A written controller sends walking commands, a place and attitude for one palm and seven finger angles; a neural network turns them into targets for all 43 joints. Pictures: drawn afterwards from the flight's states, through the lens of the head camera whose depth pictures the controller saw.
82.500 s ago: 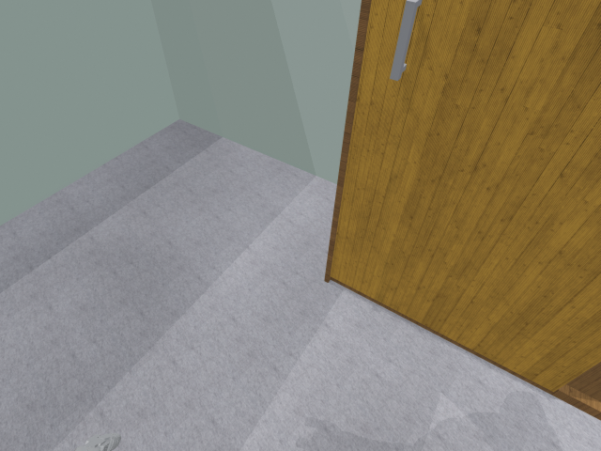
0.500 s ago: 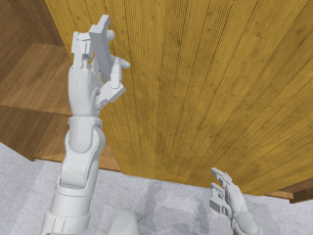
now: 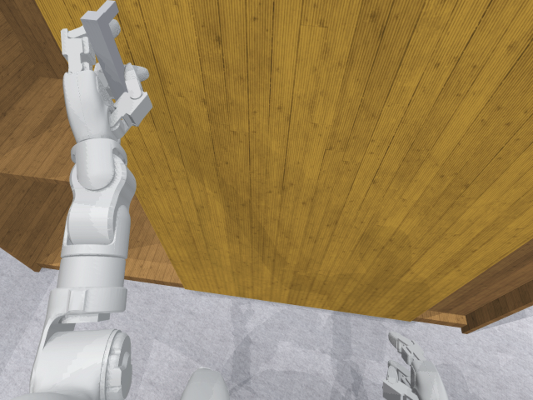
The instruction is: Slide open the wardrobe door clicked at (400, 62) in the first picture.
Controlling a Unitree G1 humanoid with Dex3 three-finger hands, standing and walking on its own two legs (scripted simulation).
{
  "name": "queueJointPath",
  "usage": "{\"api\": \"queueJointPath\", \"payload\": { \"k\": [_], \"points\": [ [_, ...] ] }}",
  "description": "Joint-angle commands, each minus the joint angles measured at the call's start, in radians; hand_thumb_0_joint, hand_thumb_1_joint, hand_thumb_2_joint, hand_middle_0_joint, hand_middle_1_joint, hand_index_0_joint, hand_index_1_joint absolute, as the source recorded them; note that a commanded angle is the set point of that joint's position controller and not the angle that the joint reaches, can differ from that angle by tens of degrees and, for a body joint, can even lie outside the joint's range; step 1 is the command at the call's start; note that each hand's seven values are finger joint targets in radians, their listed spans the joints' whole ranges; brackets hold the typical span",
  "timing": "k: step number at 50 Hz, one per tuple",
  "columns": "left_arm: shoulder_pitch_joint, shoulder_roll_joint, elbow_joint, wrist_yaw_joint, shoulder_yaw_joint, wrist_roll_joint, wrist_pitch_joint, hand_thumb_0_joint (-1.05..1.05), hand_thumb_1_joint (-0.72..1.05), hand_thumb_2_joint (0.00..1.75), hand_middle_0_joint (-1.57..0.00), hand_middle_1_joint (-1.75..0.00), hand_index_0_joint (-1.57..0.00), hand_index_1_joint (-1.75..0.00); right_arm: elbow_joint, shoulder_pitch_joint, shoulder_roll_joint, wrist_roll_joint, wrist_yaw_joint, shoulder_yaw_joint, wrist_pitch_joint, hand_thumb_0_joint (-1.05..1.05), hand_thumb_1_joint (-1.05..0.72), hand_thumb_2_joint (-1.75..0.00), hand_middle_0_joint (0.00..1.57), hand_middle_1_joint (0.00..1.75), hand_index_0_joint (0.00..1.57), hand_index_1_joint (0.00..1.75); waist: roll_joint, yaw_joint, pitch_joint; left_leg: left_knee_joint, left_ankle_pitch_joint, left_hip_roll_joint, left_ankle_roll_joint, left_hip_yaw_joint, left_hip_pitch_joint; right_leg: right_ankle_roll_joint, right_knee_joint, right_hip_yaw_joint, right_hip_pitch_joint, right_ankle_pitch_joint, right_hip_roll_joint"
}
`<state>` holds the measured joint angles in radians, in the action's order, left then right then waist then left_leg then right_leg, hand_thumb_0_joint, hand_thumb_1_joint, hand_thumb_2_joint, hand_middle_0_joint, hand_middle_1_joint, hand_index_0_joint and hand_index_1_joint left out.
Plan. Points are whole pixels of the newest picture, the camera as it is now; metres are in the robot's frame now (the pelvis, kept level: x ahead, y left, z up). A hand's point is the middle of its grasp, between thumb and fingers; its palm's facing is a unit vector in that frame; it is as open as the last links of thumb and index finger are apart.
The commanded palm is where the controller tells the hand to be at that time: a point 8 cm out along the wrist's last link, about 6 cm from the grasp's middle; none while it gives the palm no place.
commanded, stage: step sideways, sliding the door along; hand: left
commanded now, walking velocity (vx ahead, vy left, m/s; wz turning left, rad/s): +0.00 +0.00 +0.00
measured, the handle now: (122, 68) +0.44 +0.28 +0.22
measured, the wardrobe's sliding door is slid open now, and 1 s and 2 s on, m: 0.59 0.59 0.59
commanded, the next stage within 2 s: none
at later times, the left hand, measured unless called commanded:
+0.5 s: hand (149, 96) +0.40 +0.23 +0.21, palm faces +0.57 -0.82 -0.06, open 7.1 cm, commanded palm +0.37 +0.15 +0.21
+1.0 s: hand (147, 96) +0.40 +0.23 +0.21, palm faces +0.54 -0.84 +0.05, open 7.1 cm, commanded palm +0.37 +0.13 +0.20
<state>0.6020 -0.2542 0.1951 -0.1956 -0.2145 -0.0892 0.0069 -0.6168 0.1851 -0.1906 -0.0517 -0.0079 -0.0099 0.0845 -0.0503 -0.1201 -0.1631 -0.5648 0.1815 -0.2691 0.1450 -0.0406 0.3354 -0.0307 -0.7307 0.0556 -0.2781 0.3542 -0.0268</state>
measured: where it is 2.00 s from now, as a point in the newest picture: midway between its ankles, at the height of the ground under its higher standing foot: outside the picture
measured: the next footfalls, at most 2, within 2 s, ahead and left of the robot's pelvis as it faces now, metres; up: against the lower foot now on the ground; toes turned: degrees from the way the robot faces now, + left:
right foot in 0.02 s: +0.03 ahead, -0.16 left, +0.00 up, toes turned -4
left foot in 0.20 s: +0.07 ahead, +0.11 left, +0.00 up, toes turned +16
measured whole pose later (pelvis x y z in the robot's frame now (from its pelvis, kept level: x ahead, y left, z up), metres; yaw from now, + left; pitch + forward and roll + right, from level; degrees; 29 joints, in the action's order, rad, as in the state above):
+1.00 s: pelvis +0.15 +0.02 +0.01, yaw +9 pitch +0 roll -3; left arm 0.02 0.02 -0.55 -0.23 0.01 0.06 0.03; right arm -0.45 0.25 -0.18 -0.04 -0.05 0.02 0.17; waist -0.05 -0.20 -0.15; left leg -0.57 0.46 -0.08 -0.01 0.14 0.09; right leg -0.01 -0.85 0.12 -0.47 0.24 -0.02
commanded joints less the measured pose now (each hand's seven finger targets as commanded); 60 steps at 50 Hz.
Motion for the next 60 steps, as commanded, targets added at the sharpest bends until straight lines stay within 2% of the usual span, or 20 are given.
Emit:
{"api": "queueJointPath", "payload": {
  "k": [1,3,4,7,9,10,12,15,22,26,29,32,34,35,46,52,54,56,58,60],
  "points": [
    [0.475,0.052,-0.363,0.118,0.335,0.044,-0.146,0.00,0.90,0.90,-0.45,-1.40,-0.45,-1.40,0.117,-0.114,-0.107,-0.013,0.035,-0.025,0.071,0.00,-0.90,-0.90,0.20,0.30,0.20,0.30,-0.077,0.136,0.495,-0.093,-0.086,0.106,-0.148,0.098,-0.196,0.021,0.316,-0.020,0.185,-0.337,-0.065],
    [0.477,-0.048,-0.370,0.102,0.282,0.049,-0.146,0.00,0.90,0.90,-0.45,-1.40,-0.45,-1.40,0.103,-0.149,-0.080,-0.005,0.052,-0.015,0.073,0.00,-0.90,-0.90,0.20,0.30,0.20,0.30,0.163,0.121,0.484,-0.305,0.272,0.212,-0.148,0.108,0.042,0.120,0.260,-0.221,0.274,-0.904,-0.296],
    [0.452,-0.068,-0.368,0.102,0.259,0.042,-0.145,0.00,0.90,0.90,-0.45,-1.40,-0.45,-1.40,0.095,-0.143,-0.108,-0.011,0.064,-0.027,0.074,0.00,-0.90,-0.90,0.20,0.30,0.20,0.30,0.332,0.103,0.489,-0.415,0.349,0.242,-0.123,0.073,0.118,0.142,0.211,-0.276,0.376,-1.093,-0.290],
    [0.486,0.069,-0.444,0.094,0.346,0.026,-0.145,0.00,0.90,0.90,-0.45,-1.40,-0.45,-1.40,0.076,-0.148,-0.089,-0.001,0.089,-0.006,0.086,0.00,-0.90,-0.90,0.20,0.30,0.20,0.30,0.238,0.126,0.463,-0.079,0.223,0.206,-0.147,0.068,0.050,0.116,0.070,-0.137,0.382,-1.084,-0.245],
    [0.453,0.129,-0.529,0.099,0.394,0.004,-0.166,0.00,0.90,0.90,-0.45,-1.40,-0.45,-1.40,0.092,-0.135,-0.141,0.004,0.087,-0.025,0.091,0.00,-0.90,-0.90,0.20,0.30,0.20,0.30,-0.034,0.146,0.559,0.067,-0.689,0.010,-0.229,-0.074,-0.432,-0.020,-0.134,0.018,0.039,-0.616,-0.088],
    [0.466,0.151,-0.554,0.102,0.428,0.005,-0.177,0.00,0.90,0.90,-0.45,-1.40,-0.45,-1.40,0.108,-0.128,-0.158,0.006,0.066,-0.033,0.087,0.00,-0.90,-0.90,0.20,0.30,0.20,0.30,-0.250,0.138,0.588,0.043,-1.090,-0.136,-0.304,-0.217,-0.606,-0.016,-0.263,-0.025,-0.171,0.036,-0.036],
    [0.535,0.208,-0.559,0.128,0.466,0.026,-0.171,0.00,0.90,0.90,-0.45,-1.40,-0.45,-1.40,0.112,-0.121,-0.156,-0.003,0.018,-0.044,0.090,0.00,-0.90,-0.90,0.20,0.30,0.20,0.30,-0.108,0.144,0.555,0.092,-0.795,-0.142,-0.301,-0.132,-0.529,0.011,-0.329,-0.094,-0.176,0.210,-0.023],
    [0.511,0.194,-0.636,0.122,0.490,0.031,-0.161,0.00,0.90,0.90,-0.45,-1.40,-0.45,-1.40,0.115,-0.123,-0.132,-0.001,0.014,-0.038,0.111,0.00,-0.90,-0.90,0.20,0.30,0.20,0.30,-0.283,0.145,0.509,0.069,-0.864,-0.029,-0.265,0.033,-0.561,0.017,-0.206,-0.025,-0.169,0.094,-0.016],
    [0.390,0.203,-0.673,0.131,0.521,0.040,-0.140,0.00,0.90,0.90,-0.45,-1.40,-0.45,-1.40,0.181,-0.130,-0.111,-0.001,0.004,-0.013,0.127,0.00,-0.90,-0.90,0.20,0.30,0.20,0.30,-0.216,0.139,0.519,0.013,-0.884,-0.008,-0.230,0.075,-0.596,0.011,0.105,0.019,-0.041,-0.128,0.018],
    [0.311,0.165,-0.725,0.127,0.511,0.068,-0.148,0.00,0.90,0.90,-0.45,-1.40,-0.45,-1.40,0.196,-0.147,-0.086,0.001,0.013,0.005,0.113,0.00,-0.90,-0.90,0.20,0.30,0.20,0.30,-0.031,0.133,0.565,-0.178,-0.618,0.091,-0.152,0.137,-0.394,0.014,0.229,-0.055,0.214,-0.949,-0.099],
    [0.207,0.172,-0.719,0.109,0.511,0.081,-0.142,0.00,0.90,0.90,-0.45,-1.40,-0.45,-1.40,0.176,-0.139,-0.088,-0.002,0.027,-0.016,0.080,0.00,-0.90,-0.90,0.20,0.30,0.20,0.30,0.260,0.099,0.541,-0.290,0.295,0.239,-0.119,0.062,0.036,0.134,0.123,-0.290,0.480,-1.518,-0.295],
    [0.201,0.246,-0.849,0.106,0.582,0.068,-0.163,0.00,0.90,0.90,-0.45,-1.40,-0.45,-1.40,0.184,-0.168,-0.076,0.006,0.039,-0.013,0.070,0.00,-0.90,-0.90,0.20,0.30,0.20,0.30,0.139,0.121,0.548,0.015,-0.116,0.161,-0.143,0.068,-0.169,0.071,0.017,-0.129,0.319,-1.185,-0.192],
    [0.175,0.304,-0.911,0.119,0.644,0.057,-0.183,0.00,0.90,0.90,-0.45,-1.40,-0.45,-1.40,0.222,-0.172,-0.119,0.006,0.009,-0.028,0.077,0.00,-0.90,-0.90,0.20,0.30,0.20,0.30,-0.130,0.123,0.636,0.002,-1.148,-0.087,-0.266,-0.095,-0.619,-0.003,-0.180,-0.033,-0.128,-0.197,-0.049],
    [0.143,0.308,-0.874,0.127,0.667,0.066,-0.196,0.00,0.90,0.90,-0.45,-1.40,-0.45,-1.40,0.243,-0.167,-0.136,-0.007,-0.015,-0.040,0.073,0.00,-0.90,-0.90,0.20,0.30,0.20,0.30,-0.147,0.101,0.657,0.008,-1.221,-0.141,-0.283,-0.079,-0.673,0.025,-0.288,-0.085,-0.197,0.173,-0.047],
    [-0.111,0.406,-1.106,0.160,0.802,0.095,-0.180,0.00,0.90,0.90,-0.45,-1.40,-0.45,-1.40,0.326,-0.112,-0.072,0.020,-0.049,0.005,0.119,0.00,-0.90,-0.90,0.20,0.30,0.20,0.30,-0.174,0.122,0.480,-0.010,-0.968,0.000,-0.195,0.154,-0.683,0.014,-0.160,0.067,-0.367,-0.063,0.007],
    [-0.297,0.417,-1.198,0.176,0.855,0.093,-0.193,0.00,0.90,0.90,-0.45,-1.40,-0.45,-1.40,0.360,-0.111,-0.054,0.013,-0.045,0.044,0.165,0.00,-0.90,-0.90,0.20,0.30,0.20,0.30,-0.179,0.104,0.425,-0.268,-0.963,0.028,-0.169,0.184,-0.435,0.039,0.106,0.123,-0.100,-0.410,0.026],
    [-0.370,0.410,-1.214,0.184,0.868,0.096,-0.200,0.00,0.90,0.90,-0.45,-1.40,-0.45,-1.40,0.363,-0.105,-0.052,0.005,-0.039,0.045,0.179,0.00,-0.90,-0.90,0.20,0.30,0.20,0.30,-0.064,0.097,0.434,-0.436,-0.799,0.086,-0.152,0.169,-0.220,0.070,0.113,0.034,0.088,-0.805,-0.054],
    [-0.476,0.416,-1.187,0.155,0.881,0.109,-0.217,0.00,0.90,0.90,-0.45,-1.40,-0.45,-1.40,0.359,-0.097,-0.089,0.005,-0.041,-0.001,0.203,0.00,-0.90,-0.90,0.20,0.30,0.20,0.30,0.215,0.062,0.486,-0.634,-0.070,0.247,-0.121,0.065,0.106,0.261,0.056,-0.317,0.356,-1.515,-0.247],
    [-0.500,0.509,-1.227,0.144,0.985,0.106,-0.259,0.00,0.90,0.90,-0.45,-1.40,-0.45,-1.40,0.352,-0.065,-0.091,0.007,-0.048,-0.012,0.203,0.00,-0.90,-0.90,0.20,0.30,0.20,0.30,0.182,0.101,0.390,-0.408,0.472,0.167,-0.147,-0.153,0.182,0.255,0.042,-0.418,0.262,-1.356,-0.342],
    [-0.526,0.510,-1.300,0.158,1.023,0.115,-0.283,0.00,0.90,0.90,-0.45,-1.40,-0.45,-1.40,0.302,-0.058,-0.093,0.019,-0.057,-0.001,0.178,0.00,-0.90,-0.90,0.20,0.30,0.20,0.30,-0.063,0.160,0.395,0.095,-0.039,0.131,-0.143,-0.060,-0.159,0.083,-0.102,-0.184,-0.007,-0.793,-0.122]
  ]
}}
